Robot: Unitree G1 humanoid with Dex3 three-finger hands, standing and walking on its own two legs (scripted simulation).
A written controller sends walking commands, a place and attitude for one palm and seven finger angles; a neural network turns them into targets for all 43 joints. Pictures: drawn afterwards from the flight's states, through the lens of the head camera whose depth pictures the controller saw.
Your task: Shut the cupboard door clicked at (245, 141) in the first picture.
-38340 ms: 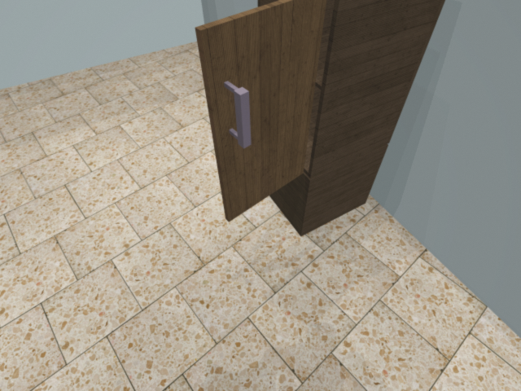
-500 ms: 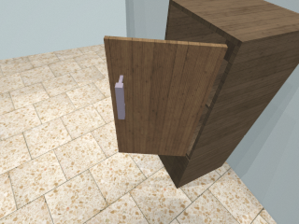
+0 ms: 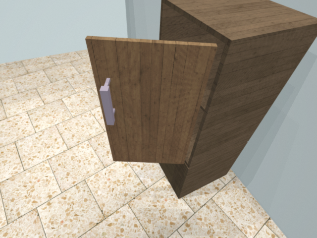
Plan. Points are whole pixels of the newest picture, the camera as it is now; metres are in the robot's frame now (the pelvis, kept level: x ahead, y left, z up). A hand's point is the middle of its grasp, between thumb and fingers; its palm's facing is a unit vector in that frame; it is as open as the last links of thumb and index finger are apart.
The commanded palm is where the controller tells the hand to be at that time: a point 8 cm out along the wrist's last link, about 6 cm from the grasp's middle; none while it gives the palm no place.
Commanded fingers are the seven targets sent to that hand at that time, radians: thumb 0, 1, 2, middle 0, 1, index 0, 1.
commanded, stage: come to a stop and stand still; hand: left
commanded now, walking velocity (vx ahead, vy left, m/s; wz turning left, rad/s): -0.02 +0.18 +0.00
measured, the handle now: (109, 102) +0.48 +0.19 +0.07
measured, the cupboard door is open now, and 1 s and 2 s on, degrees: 63 63 63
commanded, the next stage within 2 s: look again from close up in 0.90 s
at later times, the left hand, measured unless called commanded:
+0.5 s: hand out of the picture +0.01 +0.20 -0.17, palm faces +0.00 -0.97 -0.24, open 7.4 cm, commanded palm none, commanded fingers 0.00 0.90 0.90 -0.20 -0.30 -0.20 -0.30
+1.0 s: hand out of the picture +0.03 +0.19 -0.17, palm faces -0.04 -0.98 -0.21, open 7.4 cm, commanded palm none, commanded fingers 0.00 0.90 0.90 -0.20 -0.30 -0.20 -0.30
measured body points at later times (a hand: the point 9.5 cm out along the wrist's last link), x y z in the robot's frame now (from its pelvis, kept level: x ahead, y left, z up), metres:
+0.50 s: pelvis +0.00 +0.02 +0.00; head +0.00 +0.01 +0.45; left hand +0.01 +0.26 -0.15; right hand +0.05 -0.22 -0.15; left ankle +0.03 +0.11 -0.73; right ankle -0.03 -0.13 -0.73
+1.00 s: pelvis +0.01 +0.01 +0.01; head +0.03 +0.01 +0.46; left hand +0.03 +0.24 -0.15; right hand +0.03 -0.24 -0.15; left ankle +0.03 +0.11 -0.73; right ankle -0.03 -0.13 -0.73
